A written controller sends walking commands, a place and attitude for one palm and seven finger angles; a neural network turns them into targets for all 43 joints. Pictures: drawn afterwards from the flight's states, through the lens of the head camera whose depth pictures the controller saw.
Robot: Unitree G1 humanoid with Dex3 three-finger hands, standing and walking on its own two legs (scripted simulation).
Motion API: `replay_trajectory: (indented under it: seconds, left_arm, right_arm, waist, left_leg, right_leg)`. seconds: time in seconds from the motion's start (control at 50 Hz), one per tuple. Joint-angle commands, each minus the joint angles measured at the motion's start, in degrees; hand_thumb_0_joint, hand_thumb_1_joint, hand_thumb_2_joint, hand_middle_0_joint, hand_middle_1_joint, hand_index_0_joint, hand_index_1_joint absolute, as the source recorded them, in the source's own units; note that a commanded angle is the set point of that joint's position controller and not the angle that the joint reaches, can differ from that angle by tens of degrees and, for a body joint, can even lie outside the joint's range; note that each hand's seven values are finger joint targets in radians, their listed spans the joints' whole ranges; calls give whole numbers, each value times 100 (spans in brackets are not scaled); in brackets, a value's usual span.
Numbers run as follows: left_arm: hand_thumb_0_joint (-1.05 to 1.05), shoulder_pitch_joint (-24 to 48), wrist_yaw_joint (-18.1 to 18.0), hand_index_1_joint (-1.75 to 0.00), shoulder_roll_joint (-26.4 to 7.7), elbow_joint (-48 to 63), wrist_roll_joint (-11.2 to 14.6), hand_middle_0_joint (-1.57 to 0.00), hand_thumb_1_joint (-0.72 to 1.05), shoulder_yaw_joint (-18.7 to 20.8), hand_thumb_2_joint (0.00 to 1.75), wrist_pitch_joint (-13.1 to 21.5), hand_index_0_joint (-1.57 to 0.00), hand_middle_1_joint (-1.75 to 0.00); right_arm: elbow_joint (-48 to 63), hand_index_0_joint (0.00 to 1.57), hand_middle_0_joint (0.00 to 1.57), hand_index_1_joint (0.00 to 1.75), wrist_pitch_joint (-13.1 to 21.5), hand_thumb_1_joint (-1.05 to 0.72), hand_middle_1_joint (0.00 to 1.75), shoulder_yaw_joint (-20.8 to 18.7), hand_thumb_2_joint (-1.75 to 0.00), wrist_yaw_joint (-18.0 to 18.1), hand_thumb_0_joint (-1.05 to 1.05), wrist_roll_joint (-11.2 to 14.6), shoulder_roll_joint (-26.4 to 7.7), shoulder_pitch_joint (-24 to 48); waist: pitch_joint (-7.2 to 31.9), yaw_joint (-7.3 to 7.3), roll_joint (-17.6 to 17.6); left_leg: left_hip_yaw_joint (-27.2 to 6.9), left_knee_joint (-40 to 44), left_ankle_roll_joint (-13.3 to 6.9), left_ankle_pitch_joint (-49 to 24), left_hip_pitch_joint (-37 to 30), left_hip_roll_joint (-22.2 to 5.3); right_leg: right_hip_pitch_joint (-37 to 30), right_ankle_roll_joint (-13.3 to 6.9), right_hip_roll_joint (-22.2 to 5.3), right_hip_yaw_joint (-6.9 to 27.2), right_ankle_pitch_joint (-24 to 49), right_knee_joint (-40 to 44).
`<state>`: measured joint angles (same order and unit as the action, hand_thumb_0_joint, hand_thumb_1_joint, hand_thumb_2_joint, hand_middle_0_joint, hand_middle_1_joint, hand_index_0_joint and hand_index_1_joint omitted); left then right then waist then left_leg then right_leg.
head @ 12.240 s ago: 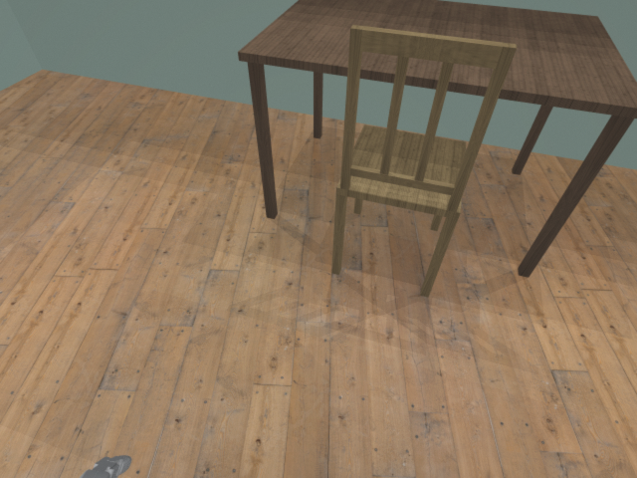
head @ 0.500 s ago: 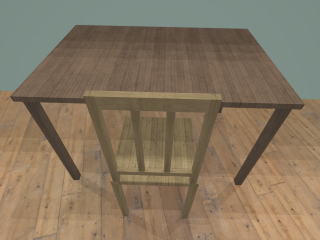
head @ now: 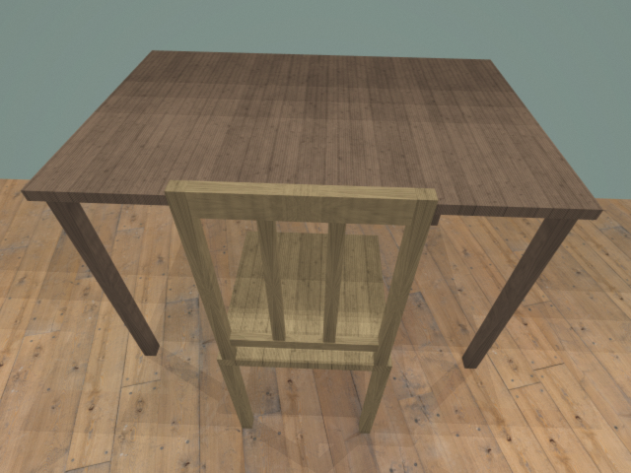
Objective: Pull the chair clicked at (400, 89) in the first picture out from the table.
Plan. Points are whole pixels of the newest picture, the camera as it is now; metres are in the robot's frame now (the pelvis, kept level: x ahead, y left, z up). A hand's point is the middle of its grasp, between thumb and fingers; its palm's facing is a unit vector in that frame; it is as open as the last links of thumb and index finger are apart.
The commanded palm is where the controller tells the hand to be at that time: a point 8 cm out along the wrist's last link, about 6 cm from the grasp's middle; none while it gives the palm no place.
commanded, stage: look again from close up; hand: left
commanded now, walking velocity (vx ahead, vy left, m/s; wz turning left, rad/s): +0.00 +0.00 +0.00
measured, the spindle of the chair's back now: (273, 287) +0.44 +0.11 -0.07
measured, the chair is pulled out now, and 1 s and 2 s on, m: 0.00 0.00 0.00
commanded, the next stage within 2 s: raise the hand toward the chair's back in 0.80 s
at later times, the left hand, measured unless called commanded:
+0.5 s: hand out of the picture -0.04 +0.15 -0.18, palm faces +0.06 -0.99 -0.15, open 7.4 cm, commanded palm none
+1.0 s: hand out of the picture +0.03 +0.19 -0.14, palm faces +0.16 -0.95 -0.26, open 7.2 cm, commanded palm +0.11 +0.20 -0.07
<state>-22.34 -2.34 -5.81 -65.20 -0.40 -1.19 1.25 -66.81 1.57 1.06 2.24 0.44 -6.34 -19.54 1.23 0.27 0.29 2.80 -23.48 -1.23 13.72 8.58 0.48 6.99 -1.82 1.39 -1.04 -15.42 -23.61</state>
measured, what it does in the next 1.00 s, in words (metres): stands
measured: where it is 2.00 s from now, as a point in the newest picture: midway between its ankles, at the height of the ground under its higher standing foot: outside the picture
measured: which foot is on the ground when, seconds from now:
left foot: down 0.00-1.00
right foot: down 0.00-1.00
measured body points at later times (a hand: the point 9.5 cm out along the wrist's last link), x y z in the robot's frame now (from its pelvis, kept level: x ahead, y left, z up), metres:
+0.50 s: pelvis +0.01 +0.00 +0.00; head -0.01 +0.00 +0.45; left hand -0.04 +0.20 -0.16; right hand -0.02 -0.20 -0.17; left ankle -0.01 +0.10 -0.74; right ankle -0.03 -0.10 -0.74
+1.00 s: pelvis +0.00 +0.00 -0.01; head +0.00 -0.01 +0.44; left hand +0.02 +0.24 -0.12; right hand +0.01 -0.23 -0.16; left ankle -0.01 +0.10 -0.74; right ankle -0.03 -0.10 -0.74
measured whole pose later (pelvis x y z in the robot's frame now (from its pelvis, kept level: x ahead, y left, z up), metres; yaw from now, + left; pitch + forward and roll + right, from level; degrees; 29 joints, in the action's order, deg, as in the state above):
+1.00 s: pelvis +0.00 +0.00 -0.01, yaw +1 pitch +0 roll +0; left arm -31.5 -6.5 -9.6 -32.9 4.4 -1.6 -1.9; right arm -57.4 8.4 0.6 3.4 1.7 -9.5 -22.4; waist 0.3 -0.1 1.1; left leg 2.4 -28.4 -1.2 16.3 11.8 0.5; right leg 9.9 -1.8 1.2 -1.5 -18.0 -28.3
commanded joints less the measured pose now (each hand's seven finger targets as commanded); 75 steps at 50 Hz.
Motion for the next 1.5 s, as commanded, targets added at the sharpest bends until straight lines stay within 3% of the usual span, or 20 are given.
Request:
replay_trajectory:
  seconds: [0.0,0.22,0.86,0.88,0.9,0.92,0.94,0.96,1.0,1.06,1.08,1.12,1.14,1.2,1.24,1.26,1.3,1.38,1.44,1.48]
  left_arm:
    - [0,-583,-27,-30,-500,71,-8,-20,90,71,90,53,-20,-30]
    - [0,-594,-28,-30,-502,84,2,-20,90,77,90,64,-20,-30]
    - [0,-629,-35,-30,-484,121,9,-20,90,74,90,53,-20,-30]
    - [0,-624,-233,-30,-740,35,-148,-20,90,89,90,242,-20,-30]
    - [0,3447,-16,-30,-1525,8695,1077,-20,88,10,89,1327,-20,-30]
    - [0,1880,-301,-29,-1272,7272,709,-20,85,228,88,949,-20,-29]
    - [0,1465,-578,-29,-1196,6920,747,-19,83,159,87,666,-19,-29]
    - [0,-37,-517,-29,-50,5703,793,-19,81,-343,86,162,-19,-29]
    - [0,449,-332,-28,102,6969,961,-19,76,-763,84,540,-19,-28]
    - [0,622,-124,-27,307,6610,946,-18,69,-1022,81,1228,-18,-27]
    - [0,562,-9,-26,373,6052,892,-18,67,-868,80,1516,-18,-26]
    - [0,-557,423,-26,148,5418,1051,-17,62,-219,78,2210,-17,-26]
    - [0,-1325,702,-25,-271,5142,1118,-17,60,355,77,2498,-17,-25]
    - [0,-1546,1428,-24,-822,5405,1229,-16,53,1238,74,3394,-16,-24]
    - [0,-1612,1294,-23,-1170,5872,920,-16,48,1434,72,3316,-16,-23]
    - [0,-1249,1215,-23,-932,6581,865,-16,46,1024,71,3215,-16,-23]
    - [0,-621,979,-22,-903,7473,839,-15,41,867,69,3100,-15,-22]
    - [0,396,743,-21,-828,8774,1075,-14,32,703,65,3593,-14,-21]
    - [0,1206,1154,-20,-571,8760,1176,-13,25,82,62,3915,-13,-20]
    - [0,1115,1559,-19,-552,8196,1290,-13,20,-111,60,3807,-13,-19]
  right_arm:
    - [102,20,20,30,29,-90,30,-59,-90,30,0,-31,-457,-393]
    - [85,20,20,30,64,-90,30,-47,-90,43,0,-28,-460,-400]
    - [50,20,20,30,68,-90,30,-41,-90,56,0,-25,-427,-412]
    - [605,20,20,30,81,-90,30,-31,-90,-66,0,-65,-696,288]
    - [2769,20,20,30,853,-90,30,-324,-90,147,0,100,-1952,180]
    - [2377,20,20,30,1306,-90,30,-150,-90,272,0,121,-1328,781]
    - [2103,20,20,30,1492,-90,30,-284,-90,247,0,209,-1407,650]
    - [2092,20,20,30,1507,-90,30,-298,-90,167,0,286,-1171,478]
    - [2628,20,20,30,1700,-90,30,-267,-90,242,0,298,-1469,655]
    - [3020,20,20,30,1937,-90,30,-296,-90,256,0,122,-1620,700]
    - [3083,20,20,30,1943,-90,30,-397,-90,209,0,35,-1591,760]
    - [3367,20,20,30,1941,-90,30,-512,-90,70,0,-51,-1589,976]
    - [3519,20,20,30,1903,-90,30,-568,-90,-40,0,-19,-1558,1103]
    - [3987,20,20,30,1652,-90,30,-661,-90,-298,0,-53,-1490,1371]
    - [4303,20,20,30,1329,-90,30,-688,-90,-376,0,-36,-1402,1476]
    - [4612,20,20,30,1207,-90,30,-629,-90,-412,0,-25,-1357,1642]
    - [4848,20,20,30,1055,-90,30,-602,-90,-394,0,8,-1285,1641]
    - [4750,20,20,30,1063,-90,30,-531,-90,-192,0,-44,-1233,1239]
    - [4506,20,20,30,1281,-90,30,-389,-90,-71,0,-22,-1320,1204]
    - [4387,20,20,30,1438,-90,30,-364,-90,30,0,36,-1425,1173]
  waist:
    - [-792,19,-141]
    - [-574,20,-86]
    - [-726,27,-32]
    - [-1604,180,-290]
    - [1251,-741,711]
    - [1271,-172,1613]
    - [1105,-307,1424]
    - [488,-300,553]
    - [291,-333,-169]
    - [-59,-639,-1369]
    - [-128,-600,-1667]
    - [164,-68,-2133]
    - [395,317,-1720]
    - [1377,571,-698]
    - [1681,770,500]
    - [1698,681,692]
    - [1823,473,881]
    - [1924,-135,685]
    - [1558,-616,351]
    - [1419,-718,-33]
  left_leg:
    - [-553,411,-133,-539,46,-567]
    - [-565,360,-149,-851,-30,-591]
    - [-571,353,-158,-903,55,-575]
    - [-279,-903,115,-1060,1167,-545]
    - [-207,-111,-139,-1525,-674,-114]
    - [-169,-106,-160,-2235,-784,-266]
    - [-252,-232,1,-1737,-333,-309]
    - [-384,-255,-44,-1373,127,-338]
    - [-433,-580,-150,-608,388,-231]
    - [-579,-1343,-180,297,1307,-27]
    - [-587,-1652,-107,534,1782,1]
    - [-543,-2046,33,715,2690,34]
    - [-425,-2192,111,520,2917,115]
    - [-189,-2868,180,-92,3424,228]
    - [-17,-3041,154,-349,3412,245]
    - [-3,-3049,131,-338,3343,233]
    - [-50,-3212,49,-176,3261,163]
    - [-385,-3663,-52,138,3280,-25]
    - [-593,-3948,-111,710,3620,-111]
    - [-644,-4059,-119,1173,3954,-127]
  right_leg:
    - [710,-61,-619,585,711,580]
    - [523,-51,-614,560,1066,499]
    - [512,-49,-607,537,1125,528]
    - [914,162,-992,875,3567,372]
    - [407,55,-514,443,2471,-224]
    - [471,-126,-160,164,1243,-461]
    - [792,-45,-214,-96,572,-421]
    - [968,-19,-219,-316,608,-484]
    - [1256,56,-202,-320,400,-514]
    - [2555,192,-164,-330,-570,-851]
    - [3089,190,-172,-326,-981,-1073]
    - [3273,131,-178,-256,-1324,-1549]
    - [3008,44,-198,-120,-972,-1784]
    - [2563,-65,-253,-61,637,-2895]
    - [2550,-147,-264,19,944,-3237]
    - [2716,-172,-238,-11,828,-3326]
    - [3032,-165,-195,73,584,-3317]
    - [3755,-66,-72,173,-40,-3247]
    - [4460,-15,-32,211,-894,-3146]
    - [4525,27,-40,295,-1498,-3008]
